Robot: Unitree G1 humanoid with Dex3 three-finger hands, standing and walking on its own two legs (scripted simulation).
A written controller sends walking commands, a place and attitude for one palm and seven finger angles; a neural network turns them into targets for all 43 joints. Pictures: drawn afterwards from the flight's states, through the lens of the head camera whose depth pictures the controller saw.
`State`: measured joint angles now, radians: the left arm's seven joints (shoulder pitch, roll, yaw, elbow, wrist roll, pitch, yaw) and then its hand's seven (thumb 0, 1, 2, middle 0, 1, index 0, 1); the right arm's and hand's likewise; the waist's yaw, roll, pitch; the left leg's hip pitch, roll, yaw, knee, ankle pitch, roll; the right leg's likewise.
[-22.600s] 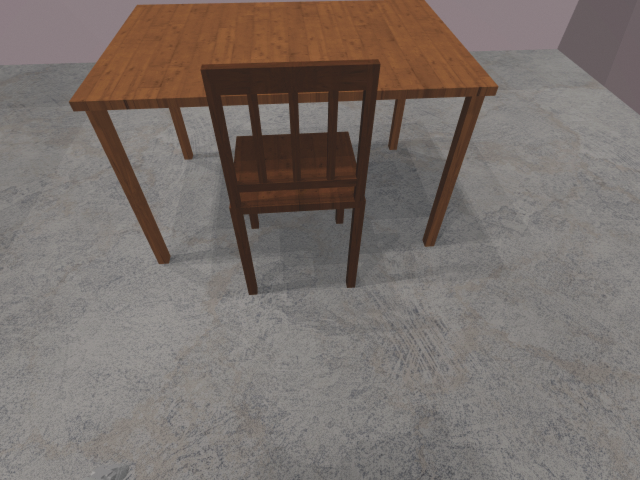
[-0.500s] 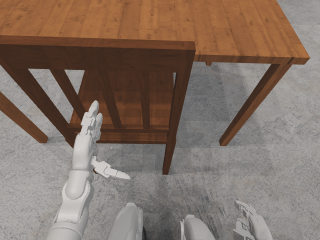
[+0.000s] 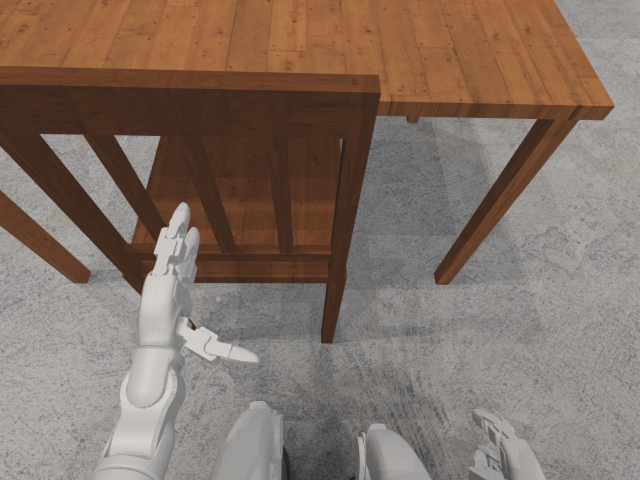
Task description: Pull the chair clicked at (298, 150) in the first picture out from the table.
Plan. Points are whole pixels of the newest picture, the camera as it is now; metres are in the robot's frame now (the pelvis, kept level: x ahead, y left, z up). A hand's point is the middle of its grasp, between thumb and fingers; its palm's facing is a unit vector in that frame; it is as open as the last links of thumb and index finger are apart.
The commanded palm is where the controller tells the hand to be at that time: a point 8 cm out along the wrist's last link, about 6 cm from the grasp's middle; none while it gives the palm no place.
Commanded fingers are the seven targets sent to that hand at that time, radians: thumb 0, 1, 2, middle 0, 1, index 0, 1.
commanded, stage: aim the fingers beside a spindle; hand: left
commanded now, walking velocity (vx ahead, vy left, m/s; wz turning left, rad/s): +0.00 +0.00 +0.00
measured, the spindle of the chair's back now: (211, 201) +0.47 +0.16 +0.02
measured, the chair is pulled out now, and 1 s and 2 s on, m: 0.00 0.00 0.00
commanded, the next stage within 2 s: push the fingers through the gap in 1.78 s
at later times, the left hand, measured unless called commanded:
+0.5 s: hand (213, 294) +0.33 +0.14 +0.02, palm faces +0.00 -1.00 -0.04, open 16.9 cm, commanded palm +0.30 +0.18 +0.02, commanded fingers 0.00 -0.50 0.30 -0.06 -0.08 -0.06 -0.08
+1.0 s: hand (230, 311) +0.31 +0.11 +0.02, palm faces -0.04 -1.00 +0.02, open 16.9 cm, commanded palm +0.30 +0.19 +0.03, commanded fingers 0.00 -0.50 0.30 -0.06 -0.08 -0.06 -0.08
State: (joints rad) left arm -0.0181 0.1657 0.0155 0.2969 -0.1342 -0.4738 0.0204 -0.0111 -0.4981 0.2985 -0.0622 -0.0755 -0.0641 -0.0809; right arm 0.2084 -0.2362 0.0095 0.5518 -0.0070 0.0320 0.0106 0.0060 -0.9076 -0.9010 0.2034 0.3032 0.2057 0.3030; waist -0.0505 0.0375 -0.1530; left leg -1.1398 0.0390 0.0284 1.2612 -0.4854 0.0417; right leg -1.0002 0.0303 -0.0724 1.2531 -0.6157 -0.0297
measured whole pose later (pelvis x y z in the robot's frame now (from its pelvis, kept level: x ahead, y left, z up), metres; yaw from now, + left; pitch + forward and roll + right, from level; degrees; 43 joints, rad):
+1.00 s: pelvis +0.00 +0.00 +0.00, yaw +0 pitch +21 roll -3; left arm 0.05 0.14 -0.03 0.23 -0.13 -0.48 0.00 -0.01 -0.50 0.30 -0.06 -0.08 -0.06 -0.08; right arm 0.20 -0.23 0.01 0.55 -0.01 -0.01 -0.01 0.01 -0.91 -0.90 0.20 0.30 0.21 0.30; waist -0.06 0.03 -0.15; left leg -1.14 0.04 0.03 1.26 -0.49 0.04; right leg -1.00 0.03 -0.07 1.25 -0.62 -0.03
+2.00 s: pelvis +0.01 +0.01 +0.00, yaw +0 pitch +22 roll -3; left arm 0.01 0.13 -0.04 0.33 -0.14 -0.46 -0.03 -0.01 -0.50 0.30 -0.06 -0.07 -0.06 -0.08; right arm 0.19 -0.23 0.01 0.55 -0.01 -0.01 -0.01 0.01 -0.91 -0.90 0.20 0.30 0.21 0.30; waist -0.06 0.03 -0.15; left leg -1.16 0.03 0.02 1.27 -0.49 0.05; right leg -1.01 0.03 -0.07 1.24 -0.62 -0.02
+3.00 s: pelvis +0.00 +0.01 -0.01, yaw -1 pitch +25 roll -4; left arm -0.51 0.22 0.18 0.75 -0.11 -0.49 0.01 -0.01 -0.50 0.30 -0.06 -0.08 -0.06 -0.08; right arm 0.24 -0.24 0.01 0.63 -0.02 0.05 0.02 0.00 -0.91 -0.90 0.20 0.30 0.21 0.30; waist -0.11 0.05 -0.15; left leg -1.23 0.04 0.03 1.28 -0.48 0.05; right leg -1.09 0.04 -0.07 1.26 -0.60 -0.02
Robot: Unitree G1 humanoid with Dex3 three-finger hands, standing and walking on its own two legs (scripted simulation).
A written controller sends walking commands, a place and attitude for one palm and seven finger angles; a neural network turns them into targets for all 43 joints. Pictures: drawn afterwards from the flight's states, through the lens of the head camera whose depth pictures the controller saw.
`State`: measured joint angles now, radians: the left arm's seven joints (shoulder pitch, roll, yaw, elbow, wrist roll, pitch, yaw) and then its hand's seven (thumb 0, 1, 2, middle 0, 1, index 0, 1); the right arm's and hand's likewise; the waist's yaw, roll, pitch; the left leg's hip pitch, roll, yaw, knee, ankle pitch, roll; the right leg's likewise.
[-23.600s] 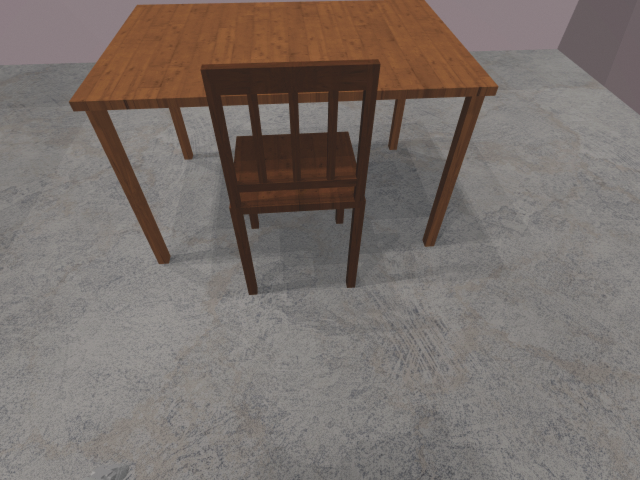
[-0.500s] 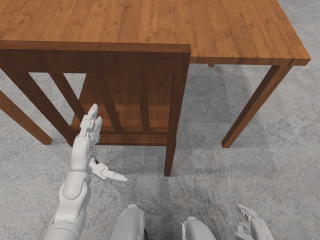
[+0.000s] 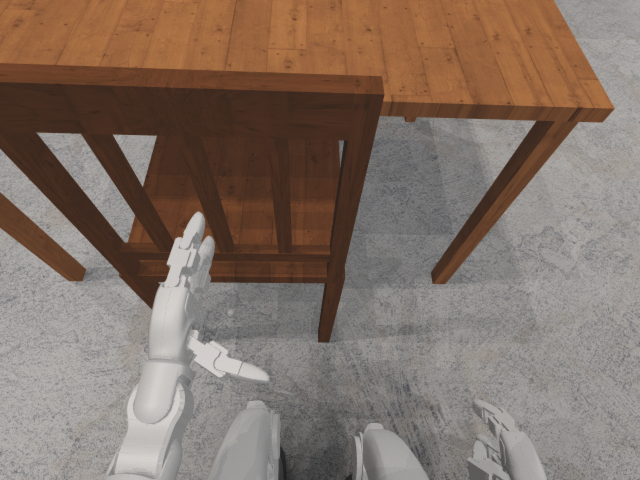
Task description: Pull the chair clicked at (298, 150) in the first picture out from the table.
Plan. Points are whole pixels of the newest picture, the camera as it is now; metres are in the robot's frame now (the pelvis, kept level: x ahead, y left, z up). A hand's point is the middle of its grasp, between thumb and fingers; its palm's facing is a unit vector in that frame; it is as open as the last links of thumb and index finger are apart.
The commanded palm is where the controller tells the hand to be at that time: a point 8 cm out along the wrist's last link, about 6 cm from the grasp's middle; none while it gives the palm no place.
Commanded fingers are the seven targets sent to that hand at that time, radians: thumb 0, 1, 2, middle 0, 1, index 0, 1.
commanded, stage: aim the fingers beside a spindle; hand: left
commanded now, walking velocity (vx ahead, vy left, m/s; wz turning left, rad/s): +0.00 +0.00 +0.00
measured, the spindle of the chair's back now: (210, 201) +0.46 +0.16 +0.02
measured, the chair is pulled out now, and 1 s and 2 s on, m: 0.00 0.00 0.00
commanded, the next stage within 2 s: push the fingers through the gap in 0.78 s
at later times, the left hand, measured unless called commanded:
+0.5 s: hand (200, 284) +0.34 +0.15 +0.03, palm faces +0.04 -1.00 -0.07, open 16.9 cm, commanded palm +0.30 +0.18 +0.01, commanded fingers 0.00 -0.50 0.30 -0.06 -0.08 -0.06 -0.08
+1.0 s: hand (235, 316) +0.31 +0.11 +0.00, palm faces -0.07 -1.00 +0.05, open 16.9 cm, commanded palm +0.32 +0.18 +0.01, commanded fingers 0.00 -0.50 0.30 -0.06 -0.08 -0.06 -0.08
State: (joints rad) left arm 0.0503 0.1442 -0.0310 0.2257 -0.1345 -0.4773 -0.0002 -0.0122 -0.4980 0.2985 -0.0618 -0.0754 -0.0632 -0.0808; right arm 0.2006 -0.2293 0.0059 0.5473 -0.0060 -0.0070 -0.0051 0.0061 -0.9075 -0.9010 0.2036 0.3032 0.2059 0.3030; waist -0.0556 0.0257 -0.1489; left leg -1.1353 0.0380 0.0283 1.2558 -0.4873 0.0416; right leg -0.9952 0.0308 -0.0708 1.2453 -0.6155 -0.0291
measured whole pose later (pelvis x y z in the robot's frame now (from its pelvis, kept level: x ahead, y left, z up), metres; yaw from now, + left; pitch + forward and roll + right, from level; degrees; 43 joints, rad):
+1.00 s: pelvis +0.00 +0.01 +0.00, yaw +0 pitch +22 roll -3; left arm 0.01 0.13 -0.04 0.33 -0.14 -0.46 -0.03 -0.01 -0.50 0.30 -0.06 -0.07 -0.06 -0.08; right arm 0.19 -0.23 0.01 0.55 -0.01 -0.01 -0.01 0.01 -0.91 -0.90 0.20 0.30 0.21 0.30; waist -0.06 0.03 -0.15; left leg -1.16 0.03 0.02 1.27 -0.49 0.05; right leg -1.01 0.03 -0.07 1.24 -0.62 -0.02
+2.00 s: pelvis +0.00 +0.01 -0.01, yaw -1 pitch +25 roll -4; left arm -0.51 0.22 0.18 0.75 -0.11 -0.49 0.01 -0.01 -0.50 0.30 -0.06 -0.08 -0.06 -0.08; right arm 0.24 -0.24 0.01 0.63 -0.02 0.05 0.02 0.00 -0.91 -0.90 0.20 0.30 0.21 0.30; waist -0.11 0.05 -0.15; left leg -1.23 0.04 0.03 1.28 -0.48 0.05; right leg -1.09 0.04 -0.07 1.26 -0.60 -0.02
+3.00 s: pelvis +0.00 +0.01 -0.01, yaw -1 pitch +25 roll -4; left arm -0.58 0.22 0.17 0.85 -0.07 -0.53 0.05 -0.01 -0.45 0.32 -0.28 -0.77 -0.28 -0.77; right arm 0.25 -0.24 0.00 0.64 -0.03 0.11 0.04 0.00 -0.91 -0.90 0.20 0.30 0.21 0.30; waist -0.11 0.05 -0.16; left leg -1.23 0.04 0.03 1.28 -0.48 0.06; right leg -1.08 0.04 -0.07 1.26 -0.60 -0.01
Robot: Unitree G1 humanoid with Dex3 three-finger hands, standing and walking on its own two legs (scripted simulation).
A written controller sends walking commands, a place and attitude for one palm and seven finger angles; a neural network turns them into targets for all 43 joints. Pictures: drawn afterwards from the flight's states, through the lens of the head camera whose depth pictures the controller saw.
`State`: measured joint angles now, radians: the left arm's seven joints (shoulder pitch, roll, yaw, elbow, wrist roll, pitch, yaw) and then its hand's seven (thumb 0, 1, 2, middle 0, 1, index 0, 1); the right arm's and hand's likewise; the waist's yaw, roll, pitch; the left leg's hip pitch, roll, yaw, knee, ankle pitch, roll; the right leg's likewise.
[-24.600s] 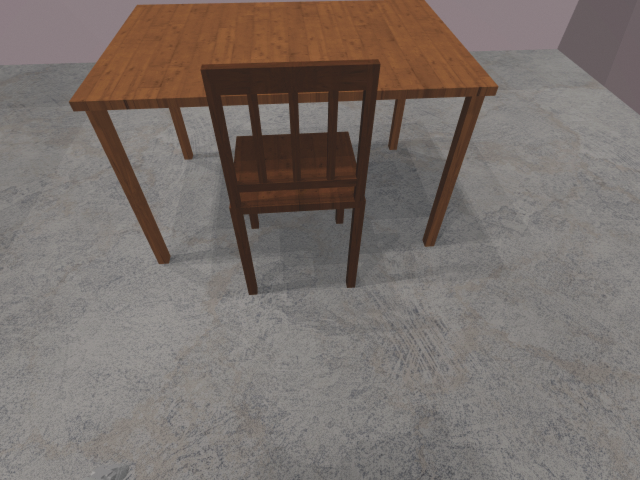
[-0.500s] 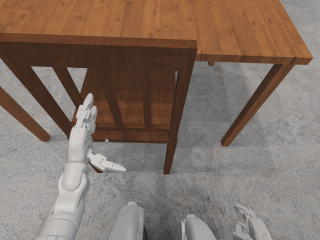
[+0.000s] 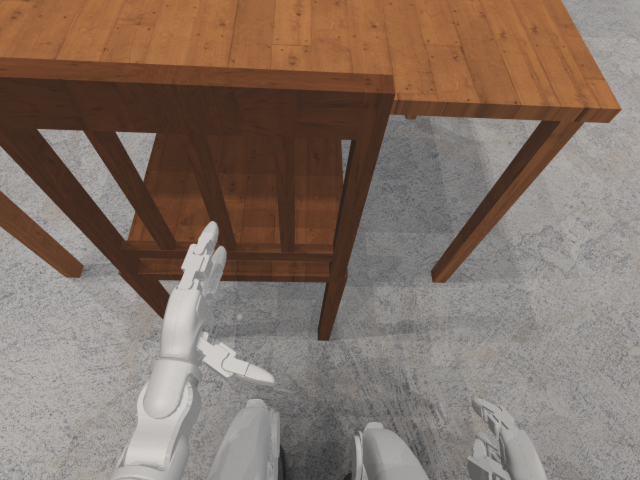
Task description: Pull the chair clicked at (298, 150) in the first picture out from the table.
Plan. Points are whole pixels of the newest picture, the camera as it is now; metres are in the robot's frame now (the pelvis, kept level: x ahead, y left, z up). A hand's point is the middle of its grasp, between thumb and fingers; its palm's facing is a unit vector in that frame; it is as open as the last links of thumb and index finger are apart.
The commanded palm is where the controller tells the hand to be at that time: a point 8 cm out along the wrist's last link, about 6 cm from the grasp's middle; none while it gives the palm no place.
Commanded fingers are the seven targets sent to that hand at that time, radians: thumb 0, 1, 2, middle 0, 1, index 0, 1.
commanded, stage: push the fingers through the gap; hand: left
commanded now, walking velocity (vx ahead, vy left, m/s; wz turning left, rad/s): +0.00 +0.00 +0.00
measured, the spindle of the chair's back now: (213, 200) +0.46 +0.16 +0.02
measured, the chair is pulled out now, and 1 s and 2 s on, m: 0.00 0.00 0.00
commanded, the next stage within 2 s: hook a spindle and tug to test in 1.48 s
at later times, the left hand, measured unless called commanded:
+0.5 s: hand (228, 249) +0.38 +0.13 +0.02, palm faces +0.00 -1.00 -0.05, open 17.0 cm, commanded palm +0.36 +0.17 +0.02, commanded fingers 0.00 -0.50 0.30 -0.06 -0.08 -0.06 -0.08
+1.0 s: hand (230, 220) +0.43 +0.13 +0.01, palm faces +0.04 -1.00 -0.01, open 16.9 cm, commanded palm +0.41 +0.18 +0.02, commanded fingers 0.00 -0.50 0.30 -0.06 -0.08 -0.06 -0.08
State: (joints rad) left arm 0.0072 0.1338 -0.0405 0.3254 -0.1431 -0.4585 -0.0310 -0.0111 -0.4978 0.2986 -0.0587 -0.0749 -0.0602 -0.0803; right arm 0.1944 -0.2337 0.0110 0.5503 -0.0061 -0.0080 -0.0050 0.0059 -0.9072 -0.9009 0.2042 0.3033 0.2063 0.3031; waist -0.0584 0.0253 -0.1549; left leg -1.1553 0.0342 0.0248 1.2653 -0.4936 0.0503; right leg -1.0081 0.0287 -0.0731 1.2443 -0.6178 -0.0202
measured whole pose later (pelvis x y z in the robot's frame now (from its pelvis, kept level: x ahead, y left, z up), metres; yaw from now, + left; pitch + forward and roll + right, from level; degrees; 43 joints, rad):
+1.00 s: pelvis -0.01 +0.00 -0.01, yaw -1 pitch +25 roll -4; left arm -0.51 0.22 0.18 0.75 -0.11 -0.49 0.01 -0.01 -0.50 0.30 -0.06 -0.08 -0.06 -0.08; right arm 0.24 -0.24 0.01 0.63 -0.02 0.05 0.02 0.00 -0.91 -0.90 0.20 0.30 0.21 0.30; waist -0.11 0.05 -0.15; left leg -1.23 0.04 0.03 1.28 -0.48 0.05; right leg -1.09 0.04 -0.07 1.26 -0.60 -0.02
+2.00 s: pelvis -0.01 +0.01 -0.01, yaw -1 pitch +25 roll -4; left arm -0.58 0.22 0.17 0.85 -0.07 -0.53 0.05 -0.01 -0.45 0.32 -0.28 -0.77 -0.28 -0.77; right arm 0.25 -0.24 0.00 0.64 -0.03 0.11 0.04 0.00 -0.91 -0.90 0.20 0.30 0.21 0.30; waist -0.11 0.05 -0.16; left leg -1.23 0.04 0.03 1.28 -0.48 0.06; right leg -1.08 0.04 -0.07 1.26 -0.60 -0.01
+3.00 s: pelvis +0.02 +0.01 +0.01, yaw -1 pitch +24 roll -3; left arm -0.34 0.18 0.10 0.61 -0.12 -0.48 0.04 0.02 0.78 0.80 -0.46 -1.45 -0.46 -1.45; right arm 0.24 -0.23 -0.01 0.59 -0.02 0.11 0.06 0.00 -0.91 -0.90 0.20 0.30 0.20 0.30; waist -0.09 0.04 -0.17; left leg -1.14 0.04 0.05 1.23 -0.51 0.06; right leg -1.00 0.04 -0.04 1.20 -0.62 -0.01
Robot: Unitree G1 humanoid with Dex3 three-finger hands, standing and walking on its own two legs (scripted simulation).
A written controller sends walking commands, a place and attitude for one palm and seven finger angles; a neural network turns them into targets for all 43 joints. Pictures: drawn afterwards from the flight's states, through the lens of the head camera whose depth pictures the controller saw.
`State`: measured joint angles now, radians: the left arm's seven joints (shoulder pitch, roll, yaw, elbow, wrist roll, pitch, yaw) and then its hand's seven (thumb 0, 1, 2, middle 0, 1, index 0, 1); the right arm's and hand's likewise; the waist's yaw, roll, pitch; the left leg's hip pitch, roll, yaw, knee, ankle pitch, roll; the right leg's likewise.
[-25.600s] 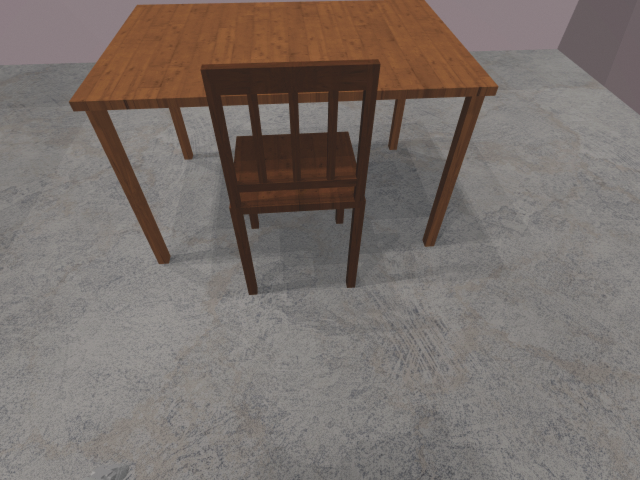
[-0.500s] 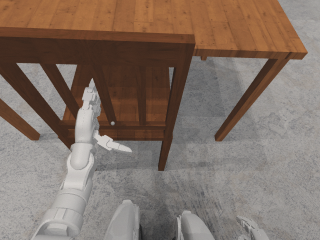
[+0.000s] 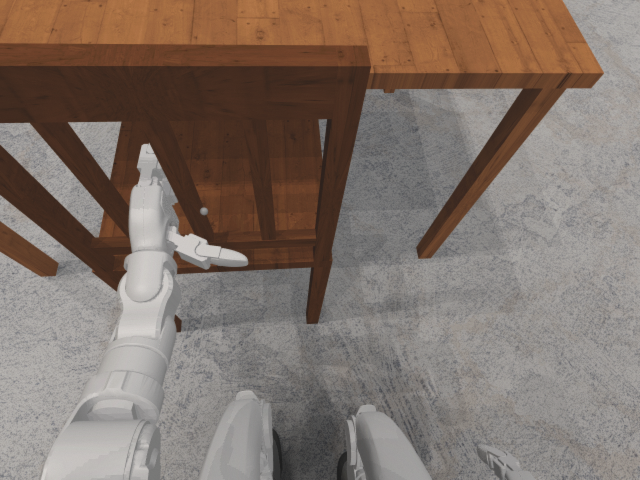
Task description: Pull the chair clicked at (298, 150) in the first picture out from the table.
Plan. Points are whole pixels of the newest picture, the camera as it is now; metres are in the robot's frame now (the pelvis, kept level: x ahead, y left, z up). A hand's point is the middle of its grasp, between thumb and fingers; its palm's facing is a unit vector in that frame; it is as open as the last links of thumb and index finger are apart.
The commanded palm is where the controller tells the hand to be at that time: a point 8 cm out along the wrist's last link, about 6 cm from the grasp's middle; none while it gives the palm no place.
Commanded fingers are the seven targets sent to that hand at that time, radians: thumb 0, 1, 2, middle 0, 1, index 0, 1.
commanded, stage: push the fingers through the gap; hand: left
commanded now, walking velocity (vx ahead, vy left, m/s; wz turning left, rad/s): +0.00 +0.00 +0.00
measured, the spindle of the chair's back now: (185, 190) +0.46 +0.16 +0.02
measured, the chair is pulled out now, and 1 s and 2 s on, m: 0.00 0.00 0.02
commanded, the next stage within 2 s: hook a spindle and tug to test in 0.48 s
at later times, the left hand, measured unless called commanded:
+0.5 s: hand (196, 202) +0.45 +0.15 +0.02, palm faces +0.07 -1.00 -0.03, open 16.9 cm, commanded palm +0.42 +0.19 +0.03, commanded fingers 0.00 -0.50 0.30 -0.06 -0.08 -0.06 -0.08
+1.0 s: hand (206, 205) +0.44 +0.13 +0.02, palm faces +0.06 -1.00 -0.03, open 14.6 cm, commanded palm +0.42 +0.17 +0.03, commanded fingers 0.00 -0.11 0.47 -0.45 -1.29 -0.45 -1.29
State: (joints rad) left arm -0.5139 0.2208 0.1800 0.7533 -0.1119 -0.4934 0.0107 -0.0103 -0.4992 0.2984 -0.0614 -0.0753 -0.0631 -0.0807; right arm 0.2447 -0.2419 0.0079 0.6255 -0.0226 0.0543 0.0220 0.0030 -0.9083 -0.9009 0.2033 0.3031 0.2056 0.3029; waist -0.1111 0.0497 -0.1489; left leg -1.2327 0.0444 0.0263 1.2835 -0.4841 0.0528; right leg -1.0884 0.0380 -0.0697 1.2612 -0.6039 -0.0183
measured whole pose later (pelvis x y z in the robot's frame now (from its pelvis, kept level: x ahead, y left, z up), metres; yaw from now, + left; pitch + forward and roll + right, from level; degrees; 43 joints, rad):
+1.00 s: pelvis +0.00 +0.00 +0.00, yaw +0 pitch +25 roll -4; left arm -0.58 0.22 0.17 0.85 -0.07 -0.53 0.05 -0.01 -0.45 0.32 -0.28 -0.77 -0.28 -0.77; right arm 0.25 -0.24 0.00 0.64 -0.03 0.11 0.04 0.00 -0.91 -0.90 0.20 0.30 0.21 0.30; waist -0.11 0.05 -0.16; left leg -1.23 0.04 0.03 1.28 -0.48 0.06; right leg -1.08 0.04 -0.07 1.26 -0.60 -0.01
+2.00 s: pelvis +0.02 +0.00 +0.01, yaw +0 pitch +24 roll -3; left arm -0.34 0.18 0.10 0.61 -0.12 -0.48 0.04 0.02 0.78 0.80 -0.46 -1.45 -0.46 -1.45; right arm 0.24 -0.23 -0.01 0.59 -0.02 0.11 0.06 0.00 -0.91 -0.90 0.20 0.30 0.20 0.30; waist -0.09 0.04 -0.17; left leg -1.14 0.04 0.05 1.23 -0.51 0.06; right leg -1.00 0.04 -0.04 1.20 -0.62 -0.01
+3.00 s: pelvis -0.04 -0.01 +0.11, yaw -1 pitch +1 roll -2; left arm -0.35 0.12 0.01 0.97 -0.08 -0.27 0.10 0.04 0.70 0.77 -0.33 -1.12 -0.50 -1.45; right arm 0.21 -0.25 0.00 0.73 0.04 0.07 -0.11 0.00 -0.91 -0.90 0.21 0.30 0.21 0.30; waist -0.05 0.06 0.13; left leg -0.47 0.05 0.06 0.62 -0.25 0.01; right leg -0.36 0.04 -0.05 0.56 -0.23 -0.03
